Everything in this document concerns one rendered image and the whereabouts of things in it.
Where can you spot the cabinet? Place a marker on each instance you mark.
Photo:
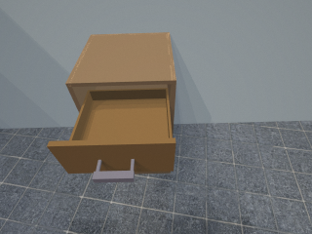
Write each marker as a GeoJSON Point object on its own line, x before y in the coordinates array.
{"type": "Point", "coordinates": [124, 61]}

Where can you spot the handle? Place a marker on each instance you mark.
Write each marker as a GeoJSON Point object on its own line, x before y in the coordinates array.
{"type": "Point", "coordinates": [114, 176]}

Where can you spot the drawer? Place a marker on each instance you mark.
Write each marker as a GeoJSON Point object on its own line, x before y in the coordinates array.
{"type": "Point", "coordinates": [116, 126]}

